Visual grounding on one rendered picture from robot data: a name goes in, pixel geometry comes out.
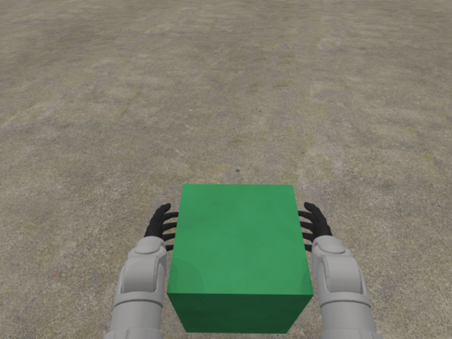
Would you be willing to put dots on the right robot hand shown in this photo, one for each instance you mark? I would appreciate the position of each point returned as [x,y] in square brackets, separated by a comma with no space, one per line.
[319,226]

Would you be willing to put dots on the left robot forearm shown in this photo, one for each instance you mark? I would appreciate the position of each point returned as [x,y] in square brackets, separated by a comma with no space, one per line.
[139,297]

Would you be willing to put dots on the carton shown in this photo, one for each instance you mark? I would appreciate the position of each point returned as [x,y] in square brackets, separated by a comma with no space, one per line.
[239,263]

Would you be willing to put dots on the left robot hand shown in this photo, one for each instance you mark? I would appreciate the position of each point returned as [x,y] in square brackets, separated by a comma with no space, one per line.
[156,226]

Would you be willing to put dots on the right robot forearm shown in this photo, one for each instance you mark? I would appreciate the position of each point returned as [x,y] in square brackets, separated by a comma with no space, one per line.
[343,296]

